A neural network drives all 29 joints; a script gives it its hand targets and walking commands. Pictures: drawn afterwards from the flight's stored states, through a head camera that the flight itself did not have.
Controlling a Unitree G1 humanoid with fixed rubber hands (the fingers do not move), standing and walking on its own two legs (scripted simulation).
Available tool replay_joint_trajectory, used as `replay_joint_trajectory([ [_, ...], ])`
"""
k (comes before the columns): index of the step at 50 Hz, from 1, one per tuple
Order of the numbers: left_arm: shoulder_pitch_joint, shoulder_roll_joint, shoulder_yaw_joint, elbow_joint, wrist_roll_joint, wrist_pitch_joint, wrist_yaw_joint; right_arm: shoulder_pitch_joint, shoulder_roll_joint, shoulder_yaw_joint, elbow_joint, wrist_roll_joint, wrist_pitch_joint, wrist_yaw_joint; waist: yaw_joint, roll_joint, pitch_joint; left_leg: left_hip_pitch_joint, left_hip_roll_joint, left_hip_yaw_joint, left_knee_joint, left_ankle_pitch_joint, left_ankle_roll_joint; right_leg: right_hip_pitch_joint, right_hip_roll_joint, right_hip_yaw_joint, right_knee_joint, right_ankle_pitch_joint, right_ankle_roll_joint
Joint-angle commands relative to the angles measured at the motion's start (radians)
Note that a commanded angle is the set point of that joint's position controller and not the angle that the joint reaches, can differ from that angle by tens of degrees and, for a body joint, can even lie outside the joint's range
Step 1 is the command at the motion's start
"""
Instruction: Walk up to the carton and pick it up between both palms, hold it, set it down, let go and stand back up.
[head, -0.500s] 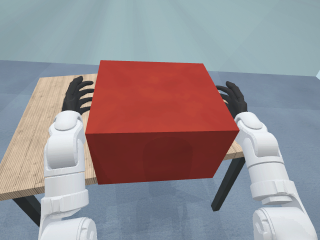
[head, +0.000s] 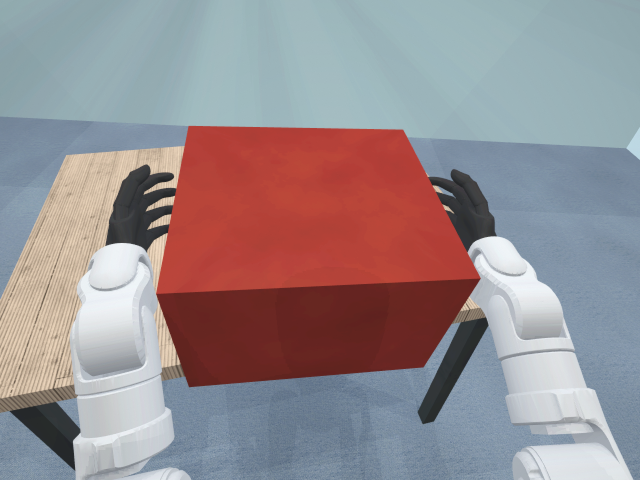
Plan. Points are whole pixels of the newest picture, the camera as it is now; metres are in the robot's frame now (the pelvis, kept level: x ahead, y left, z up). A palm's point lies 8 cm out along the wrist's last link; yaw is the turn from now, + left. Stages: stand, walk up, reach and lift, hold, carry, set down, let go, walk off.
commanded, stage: hold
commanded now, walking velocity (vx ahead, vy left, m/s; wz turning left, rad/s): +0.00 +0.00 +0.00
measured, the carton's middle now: (305, 246) +0.37 +0.01 +0.13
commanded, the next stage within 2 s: none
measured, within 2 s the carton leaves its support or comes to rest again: neither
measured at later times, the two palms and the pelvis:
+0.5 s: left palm (131, 241) +0.31 +0.19 +0.20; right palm (473, 238) +0.33 -0.19 +0.18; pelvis -0.01 -0.01 +0.00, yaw +0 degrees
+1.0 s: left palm (126, 244) +0.31 +0.20 +0.20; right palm (473, 233) +0.33 -0.19 +0.18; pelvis +0.00 -0.01 +0.00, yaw +0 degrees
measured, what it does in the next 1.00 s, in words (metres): stands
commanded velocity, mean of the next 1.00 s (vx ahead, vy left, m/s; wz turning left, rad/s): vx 0.00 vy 0.00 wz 0.00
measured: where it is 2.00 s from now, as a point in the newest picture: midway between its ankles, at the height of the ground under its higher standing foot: outside the picture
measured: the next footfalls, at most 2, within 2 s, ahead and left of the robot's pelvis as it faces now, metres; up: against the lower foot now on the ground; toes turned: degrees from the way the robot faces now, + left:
none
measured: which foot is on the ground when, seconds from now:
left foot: down 0.00-1.00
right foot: down 0.00-1.00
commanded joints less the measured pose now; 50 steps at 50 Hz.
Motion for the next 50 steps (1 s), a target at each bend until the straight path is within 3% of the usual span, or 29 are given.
replay_joint_trajectory([
  [1,-0.420,-0.299,-0.416,-0.093,-0.144,-0.025,-0.128,-0.568,0.318,0.324,-0.266,0.087,-0.046,0.066,-0.003,0.041,-0.241,0.224,0.039,-0.060,0.023,0.208,-0.071,-0.112,-0.047,0.015,-0.017,0.248,0.009],
  [25,-0.466,-0.293,-0.399,-0.036,-0.149,-0.052,-0.132,-0.597,0.343,0.315,-0.226,0.063,-0.055,0.053,0.003,0.041,-0.238,0.186,0.039,-0.051,0.006,0.108,-0.055,-0.135,-0.047,0.010,-0.014,0.171,0.015],
  [41,-0.463,-0.289,-0.400,-0.043,-0.148,-0.055,-0.132,-0.590,0.342,0.316,-0.227,0.066,-0.055,0.050,0.000,0.046,-0.245,0.188,0.037,-0.055,0.010,0.126,-0.055,-0.130,-0.046,0.009,-0.010,0.192,0.016],
  [45,-0.438,-0.288,-0.374,-0.078,-0.157,-0.047,-0.115,-0.585,0.324,0.305,-0.239,0.057,-0.057,0.063,0.015,0.027,-0.293,0.182,0.046,-0.036,0.009,0.195,-0.032,-0.071,-0.041,0.000,0.028,0.285,0.028],
  [50,-0.439,-0.285,-0.379,-0.068,-0.156,-0.028,-0.119,-0.591,0.321,0.300,-0.207,0.066,-0.039,0.065,0.014,0.037,-0.244,0.180,0.041,-0.033,0.017,0.187,-0.038,-0.099,-0.043,0.009,0.026,0.263,0.027],
])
